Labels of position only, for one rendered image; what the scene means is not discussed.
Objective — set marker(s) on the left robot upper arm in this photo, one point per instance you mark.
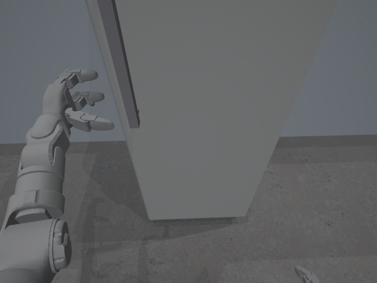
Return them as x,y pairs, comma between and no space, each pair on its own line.
34,252

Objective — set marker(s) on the fridge door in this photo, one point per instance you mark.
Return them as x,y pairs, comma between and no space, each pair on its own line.
214,82

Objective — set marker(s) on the left robot forearm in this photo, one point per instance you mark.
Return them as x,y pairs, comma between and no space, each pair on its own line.
38,192

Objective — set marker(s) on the right robot hand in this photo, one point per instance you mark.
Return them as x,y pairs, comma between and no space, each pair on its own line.
305,275

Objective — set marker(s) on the handle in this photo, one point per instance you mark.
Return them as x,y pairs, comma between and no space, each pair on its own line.
109,15

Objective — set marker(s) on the left robot hand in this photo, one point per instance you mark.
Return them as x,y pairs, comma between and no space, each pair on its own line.
58,100

